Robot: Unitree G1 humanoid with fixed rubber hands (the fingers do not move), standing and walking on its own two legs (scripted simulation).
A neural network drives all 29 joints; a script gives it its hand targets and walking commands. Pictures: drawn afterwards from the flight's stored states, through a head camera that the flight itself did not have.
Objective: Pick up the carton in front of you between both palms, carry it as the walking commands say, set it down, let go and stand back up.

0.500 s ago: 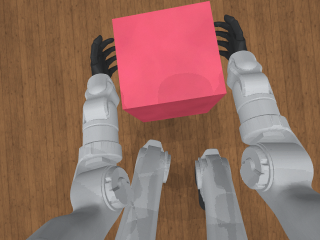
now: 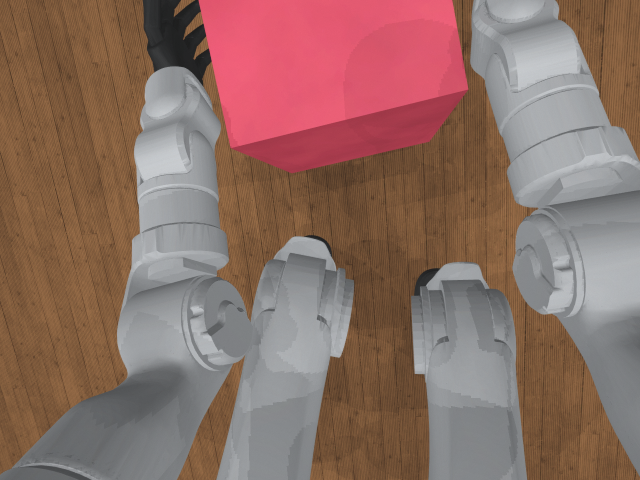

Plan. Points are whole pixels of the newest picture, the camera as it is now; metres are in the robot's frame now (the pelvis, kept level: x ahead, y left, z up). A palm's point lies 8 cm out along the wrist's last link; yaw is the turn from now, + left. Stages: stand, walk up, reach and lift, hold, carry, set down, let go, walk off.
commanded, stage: set down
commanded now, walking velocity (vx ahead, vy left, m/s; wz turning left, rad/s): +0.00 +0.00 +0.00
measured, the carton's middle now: (336, 59) +0.51 +0.09 -0.26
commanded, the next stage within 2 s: none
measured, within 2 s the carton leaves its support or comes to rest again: rests again in 1.16 s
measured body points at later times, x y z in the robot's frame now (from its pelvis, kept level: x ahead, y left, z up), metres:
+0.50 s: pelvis +0.00 -0.01 -0.02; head +0.36 +0.01 +0.24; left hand +0.48 +0.25 -0.18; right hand +0.58 -0.04 -0.19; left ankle +0.12 +0.13 -0.37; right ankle +0.09 -0.11 -0.37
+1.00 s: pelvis +0.00 -0.01 -0.02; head +0.37 +0.00 +0.23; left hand +0.49 +0.25 -0.19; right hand +0.59 -0.05 -0.19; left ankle +0.12 +0.13 -0.37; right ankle +0.09 -0.11 -0.37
